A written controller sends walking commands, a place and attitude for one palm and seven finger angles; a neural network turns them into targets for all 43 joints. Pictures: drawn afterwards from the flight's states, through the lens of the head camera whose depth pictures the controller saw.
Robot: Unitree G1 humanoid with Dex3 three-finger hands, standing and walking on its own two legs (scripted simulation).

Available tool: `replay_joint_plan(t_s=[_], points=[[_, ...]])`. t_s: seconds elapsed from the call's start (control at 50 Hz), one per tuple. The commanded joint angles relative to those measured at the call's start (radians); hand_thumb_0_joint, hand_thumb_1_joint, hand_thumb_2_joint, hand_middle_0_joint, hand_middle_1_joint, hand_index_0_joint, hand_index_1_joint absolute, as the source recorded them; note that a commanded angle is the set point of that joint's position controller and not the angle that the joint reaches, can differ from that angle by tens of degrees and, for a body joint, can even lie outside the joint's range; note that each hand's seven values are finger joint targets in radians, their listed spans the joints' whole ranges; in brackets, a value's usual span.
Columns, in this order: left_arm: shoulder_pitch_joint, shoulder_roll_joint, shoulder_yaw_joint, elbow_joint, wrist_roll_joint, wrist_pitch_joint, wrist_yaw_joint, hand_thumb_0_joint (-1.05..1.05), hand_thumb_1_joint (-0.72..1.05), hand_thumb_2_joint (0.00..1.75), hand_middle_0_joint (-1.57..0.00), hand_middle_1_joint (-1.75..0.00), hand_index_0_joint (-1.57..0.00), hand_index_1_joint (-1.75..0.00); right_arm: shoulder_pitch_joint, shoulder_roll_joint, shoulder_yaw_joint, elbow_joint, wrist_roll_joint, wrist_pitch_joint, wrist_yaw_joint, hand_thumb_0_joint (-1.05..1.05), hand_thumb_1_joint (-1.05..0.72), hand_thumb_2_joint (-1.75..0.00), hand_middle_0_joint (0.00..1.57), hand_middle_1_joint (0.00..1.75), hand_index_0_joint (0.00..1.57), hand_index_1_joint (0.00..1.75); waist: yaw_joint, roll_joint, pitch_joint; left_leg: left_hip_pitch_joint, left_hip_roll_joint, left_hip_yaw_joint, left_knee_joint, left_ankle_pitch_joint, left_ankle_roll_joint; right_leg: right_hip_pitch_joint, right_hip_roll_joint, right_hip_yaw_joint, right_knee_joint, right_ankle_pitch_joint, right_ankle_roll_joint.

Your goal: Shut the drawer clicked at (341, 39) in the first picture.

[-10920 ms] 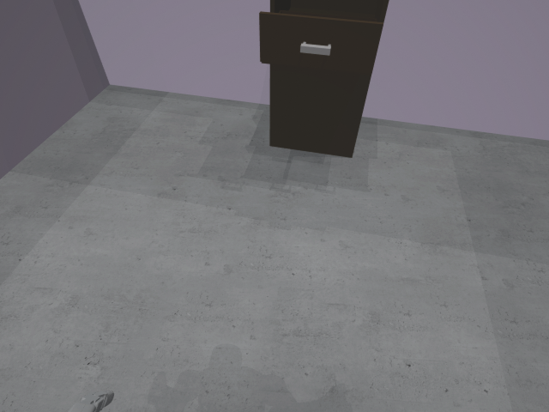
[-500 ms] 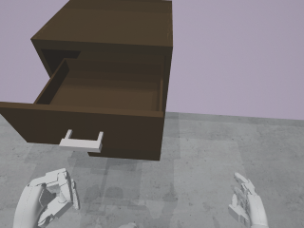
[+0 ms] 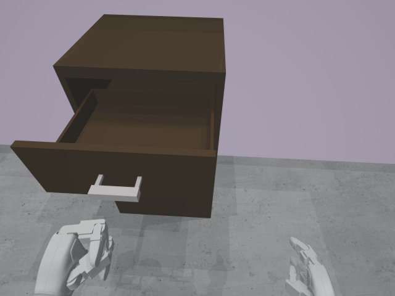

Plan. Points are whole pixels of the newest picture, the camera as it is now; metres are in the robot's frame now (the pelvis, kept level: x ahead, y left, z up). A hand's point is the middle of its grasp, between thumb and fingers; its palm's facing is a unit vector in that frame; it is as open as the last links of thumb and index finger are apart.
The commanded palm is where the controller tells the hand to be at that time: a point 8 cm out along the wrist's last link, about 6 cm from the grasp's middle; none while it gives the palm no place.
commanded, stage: raise the hand and make a fist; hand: left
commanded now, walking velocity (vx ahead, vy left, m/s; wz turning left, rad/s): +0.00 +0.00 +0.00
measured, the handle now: (117, 186) +0.35 +0.22 +0.01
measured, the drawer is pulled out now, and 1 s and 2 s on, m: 0.28 0.28 0.28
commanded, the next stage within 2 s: bring the fist close to the handle in 0.22 s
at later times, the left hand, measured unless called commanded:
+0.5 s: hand (107, 251) +0.18 +0.17 +0.09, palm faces +0.10 -0.99 -0.10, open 3.3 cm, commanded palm +0.15 +0.22 +0.09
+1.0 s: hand (121, 236) +0.22 +0.17 +0.04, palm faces +0.01 -1.00 -0.04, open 3.3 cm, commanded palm +0.19 +0.22 +0.04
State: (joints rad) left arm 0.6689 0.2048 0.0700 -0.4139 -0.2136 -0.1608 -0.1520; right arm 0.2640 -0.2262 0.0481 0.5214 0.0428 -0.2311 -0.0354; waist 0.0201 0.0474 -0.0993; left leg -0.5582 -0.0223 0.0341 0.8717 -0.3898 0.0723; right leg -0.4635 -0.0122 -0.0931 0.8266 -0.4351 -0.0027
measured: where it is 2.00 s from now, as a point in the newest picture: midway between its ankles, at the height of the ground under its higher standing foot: outside the picture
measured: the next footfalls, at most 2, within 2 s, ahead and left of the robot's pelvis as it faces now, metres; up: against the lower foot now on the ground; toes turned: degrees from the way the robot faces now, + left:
none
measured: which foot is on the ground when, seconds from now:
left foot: down 0.00-1.00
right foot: down 0.00-1.00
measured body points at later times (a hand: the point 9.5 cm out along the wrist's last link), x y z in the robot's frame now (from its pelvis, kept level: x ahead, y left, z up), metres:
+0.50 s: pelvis +0.01 -0.04 +0.00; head +0.02 -0.05 +0.45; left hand +0.16 +0.22 +0.10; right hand +0.20 -0.27 -0.06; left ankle +0.04 +0.07 -0.70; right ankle +0.00 -0.12 -0.70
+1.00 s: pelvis +0.01 -0.03 -0.01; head +0.06 -0.03 +0.43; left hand +0.21 +0.22 +0.04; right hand +0.18 -0.28 -0.09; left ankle +0.04 +0.07 -0.70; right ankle +0.00 -0.12 -0.70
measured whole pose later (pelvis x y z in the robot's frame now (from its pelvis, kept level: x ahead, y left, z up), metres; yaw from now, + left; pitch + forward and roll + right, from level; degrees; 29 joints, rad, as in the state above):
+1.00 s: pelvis +0.01 -0.03 -0.01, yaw +0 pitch +11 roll -1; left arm 0.41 0.22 0.21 0.02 -0.30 -0.40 -0.30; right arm 0.22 -0.25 -0.01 0.60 0.02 -0.25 -0.05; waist -0.01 0.03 -0.10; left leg -0.72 0.00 0.02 0.95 -0.42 0.03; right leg -0.63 0.01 -0.11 0.92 -0.48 -0.04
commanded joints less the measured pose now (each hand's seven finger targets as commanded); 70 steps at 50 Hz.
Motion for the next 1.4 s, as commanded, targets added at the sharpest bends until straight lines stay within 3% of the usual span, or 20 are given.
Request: replay_joint_plan(t_s=[0.0, 0.06, 0.16, 0.2, 0.26, 0.38, 0.54, 0.58, 0.66, 0.7, 0.84, 0.92, 1.0, 1.06, 1.08, 1.14, 1.16, 1.24, 1.3, 1.38], points=[[0.016, 0.104, 0.097, -0.253, -0.023, -0.097, 0.025, 0.00, 0.90, 0.90, -1.40, -1.60, -1.40, -1.60, -0.124, -0.109, -0.060, -0.181, 0.008, -0.083, -0.008, 0.00, -0.90, -0.90, 0.20, 0.30, 0.20, 0.30, 0.014, 0.017, -0.070, 0.128, 0.055, -0.136, -0.215, 0.062, -0.065, -0.053, 0.027, -0.011, -0.117, 0.054, -0.027], [0.007, 0.120, 0.128, -0.218, -0.035, -0.123, 0.028, 0.00, 0.90, 0.90, -1.40, -1.60, -1.40, -1.60, -0.127, -0.114, -0.064, -0.157, 0.008, -0.088, -0.008, 0.00, -0.90, -0.90, 0.20, 0.30, 0.20, 0.30, 0.007, 0.015, -0.041, 0.107, 0.050, -0.120, -0.199, 0.063, -0.059, -0.056, 0.030, -0.003, -0.133, 0.049, -0.028], [-0.001, 0.083, 0.087, -0.174, -0.054, -0.133, -0.008, 0.00, 0.90, 0.90, -1.40, -1.60, -1.40, -1.60, -0.128, -0.125, -0.067, -0.151, 0.010, -0.109, -0.009, 0.00, -0.90, -0.90, 0.20, 0.30, 0.20, 0.30, -0.010, -0.002, -0.020, 0.095, 0.043, -0.111, -0.185, 0.051, -0.049, -0.061, 0.028, 0.006, -0.149, 0.047, -0.023], [0.008, 0.117, 0.128, -0.136, -0.061, -0.119, -0.021, 0.00, 0.90, 0.90, -1.40, -1.60, -1.40, -1.60, -0.124, -0.127, -0.071, -0.147, 0.015, -0.108, -0.014, 0.00, -0.90, -0.90, 0.20, 0.30, 0.20, 0.30, -0.007, -0.040, -0.022, 0.080, 0.038, -0.099, -0.178, 0.050, -0.046, -0.051, 0.026, 0.021, -0.169, 0.038, -0.021], [0.000, 0.170, 0.197, -0.120, -0.067, -0.121, -0.031, 0.00, 0.90, 0.90, -1.40, -1.60, -1.40, -1.60, -0.129, -0.120, -0.076, -0.133, 0.015, -0.107, -0.025, 0.00, -0.90, -0.90, 0.20, 0.30, 0.20, 0.30, 0.005, -0.036, -0.043, 0.078, 0.030, -0.081, -0.163, 0.089, -0.042, -0.015, 0.021, 0.050, -0.189, 0.066, -0.021], [-0.077, 0.143, 0.213, -0.021, -0.110, -0.161, -0.074, 0.00, 0.90, 0.90, -1.40, -1.60, -1.40, -1.60, -0.124, -0.118, -0.072, -0.098, 0.014, -0.111, -0.037, 0.00, -0.90, -0.90, 0.20, 0.30, 0.20, 0.30, -0.017, -0.046, -0.003, 0.066, 0.022, -0.069, -0.129, 0.126, -0.042, -0.029, 0.014, 0.083, -0.209, 0.117, -0.011], [-0.154, 0.186, 0.257, 0.098, -0.128, -0.220, -0.170, 0.00, 0.90, 0.90, -1.40, -1.60, -1.40, -1.60, -0.119, -0.132, -0.079, -0.070, 0.009, -0.120, -0.039, 0.00, -0.90, -0.90, 0.20, 0.30, 0.20, 0.30, -0.024, -0.040, -0.090, 0.042, 0.013, -0.064, -0.074, 0.199, -0.041, 0.019, -0.022, 0.144, -0.193, 0.287, 0.015], [-0.172, 0.214, 0.303, 0.124, -0.134, -0.232, -0.174, 0.00, 0.90, 0.90, -1.40, -1.60, -1.40, -1.60, -0.116, -0.130, -0.083, -0.057, 0.005, -0.116, -0.040, 0.00, -0.90, -0.90, 0.20, 0.30, 0.20, 0.30, -0.018, -0.039, -0.126, 0.038, 0.012, -0.063, -0.063, 0.223, -0.042, 0.044, -0.026, 0.149, -0.178, 0.342, 0.019], [-0.184, 0.219, 0.332, 0.192, -0.146, -0.259, -0.184, 0.00, 0.90, 0.90, -1.40, -1.60, -1.40, -1.60, -0.122, -0.132, -0.088, -0.042, 0.003, -0.103, -0.039, 0.00, -0.90, -0.90, 0.20, 0.30, 0.20, 0.30, -0.017, -0.064, -0.124, 0.010, 0.013, -0.064, -0.050, 0.237, -0.043, 0.046, -0.030, 0.153, -0.160, 0.399, 0.028], [-0.207, 0.164, 0.269, 0.204, -0.148, -0.264, -0.196, 0.00, 0.90, 0.90, -1.40, -1.60, -1.40, -1.60, -0.117, -0.134, -0.087, -0.048, 0.003, -0.102, -0.035, 0.00, -0.90, -0.90, 0.20, 0.30, 0.20, 0.30, -0.030, -0.041, -0.115, 0.022, 0.012, -0.059, -0.050, 0.241, -0.041, 0.014, -0.026, 0.136, -0.147, 0.395, 0.024], [-0.267, 0.163, 0.238, 0.245, -0.127, -0.282, -0.192, 0.00, 0.90, 0.90, -1.40, -1.60, -1.40, -1.60, -0.103, -0.150, -0.098, -0.061, -0.003, -0.091, -0.030, 0.00, -0.90, -0.90, 0.20, 0.30, 0.20, 0.30, -0.033, -0.050, -0.153, 0.007, 0.015, -0.063, -0.036, 0.229, -0.036, -0.061, -0.001, 0.095, -0.092, 0.288, 0.003], [-0.286, 0.150, 0.224, 0.220, -0.109, -0.311, -0.147, 0.00, 0.90, 0.90, -1.40, -1.60, -1.40, -1.60, -0.101, -0.144, -0.098, -0.071, -0.011, -0.083, -0.023, 0.00, -0.90, -0.90, 0.20, 0.30, 0.20, 0.30, -0.021, -0.001, -0.195, 0.016, 0.021, -0.069, -0.028, 0.229, -0.039, -0.114, 0.015, 0.054, -0.034, 0.245, -0.014], [-0.290, 0.116, 0.172, 0.218, -0.086, -0.323, -0.109, 0.00, 0.90, 0.90, -1.40, -1.60, -1.40, -1.60, -0.100, -0.144, -0.096, -0.086, -0.018, -0.071, -0.012, 0.00, -0.90, -0.90, 0.20, 0.30, 0.20, 0.30, -0.025, 0.006, -0.212, -0.008, 0.028, -0.080, -0.012, 0.208, -0.044, -0.171, 0.020, 0.033, 0.012, 0.201, -0.018], [-0.327, 0.144, 0.192, 0.285, -0.066, -0.315, -0.089, 0.00, 0.90, 0.90, -1.40, -1.60, -1.40, -1.60, -0.099, -0.154, -0.096, -0.078, -0.020, -0.049, -0.015, 0.00, -0.90, -0.90, 0.20, 0.30, 0.20, 0.30, -0.033, -0.031, -0.174, -0.077, 0.034, -0.090, 0.006, 0.145, -0.045, -0.225, 0.026, 0.032, 0.034, 0.135, -0.020], [-0.353, 0.118, 0.160, 0.289, -0.064, -0.312, -0.090, 0.00, 0.90, 0.90, -1.40, -1.60, -1.40, -1.60, -0.097, -0.156, -0.091, -0.090, -0.021, -0.044, -0.014, 0.00, -0.90, -0.90, 0.20, 0.30, 0.20, 0.30, -0.040, -0.027, -0.170, -0.084, 0.035, -0.095, 0.009, 0.131, -0.047, -0.246, 0.025, 0.027, 0.048, 0.121, -0.020], [-0.396, 0.127, 0.157, 0.274, -0.064, -0.312, -0.087, 0.00, 0.90, 0.90, -1.40, -1.60, -1.40, -1.60, -0.094, -0.158, -0.090, -0.104, -0.021, -0.034, -0.013, 0.00, -0.90, -0.90, 0.20, 0.30, 0.20, 0.30, -0.034, 0.006, -0.212, -0.087, 0.038, -0.101, 0.022, 0.108, -0.051, -0.265, 0.024, 0.028, 0.066, 0.090, -0.024], [-0.420, 0.144, 0.169, 0.275, -0.059, -0.312, -0.077, 0.00, 0.90, 0.90, -1.40, -1.60, -1.40, -1.60, -0.090, -0.163, -0.090, -0.103, -0.024, -0.028, -0.015, 0.00, -0.90, -0.90, 0.20, 0.30, 0.20, 0.30, -0.039, -0.018, -0.219, -0.100, 0.041, -0.106, 0.030, 0.108, -0.048, -0.270, 0.028, 0.029, 0.074, 0.089, -0.023], [-0.482, 0.112, 0.121, 0.224, -0.052, -0.335, -0.062, 0.00, 0.90, 0.90, -1.40, -1.60, -1.40, -1.60, -0.083, -0.157, -0.087, -0.110, -0.027, -0.025, -0.012, 0.00, -0.90, -0.90, 0.20, 0.30, 0.20, 0.30, -0.039, 0.044, -0.295, -0.051, 0.049, -0.124, 0.049, 0.155, -0.059, -0.308, 0.027, 0.022, 0.115, 0.101, -0.027], [-0.494, 0.107, 0.116, 0.301, -0.040, -0.324, -0.045, 0.00, 0.90, 0.90, -1.40, -1.60, -1.40, -1.60, -0.076, -0.161, -0.085, -0.105, -0.029, -0.007, -0.008, 0.00, -0.90, -0.90, 0.20, 0.30, 0.20, 0.30, -0.050, -0.007, -0.265, -0.108, 0.049, -0.128, 0.064, 0.113, -0.057, -0.336, 0.031, 0.020, 0.125, 0.075, -0.025], [-0.454, 0.138, 0.141, 0.273, -0.038, -0.292, -0.038, 0.00, 0.90, 0.90, -1.40, -1.60, -1.40, -1.60, -0.079, -0.163, -0.087, -0.132, -0.024, 0.017, -0.005, 0.00, -0.90, -0.90, 0.20, 0.30, 0.20, 0.30, -0.025, 0.019, -0.312, -0.089, 0.048, -0.122, 0.049, 0.148, -0.061, -0.292, 0.030, 0.020, 0.126, 0.099, -0.029]])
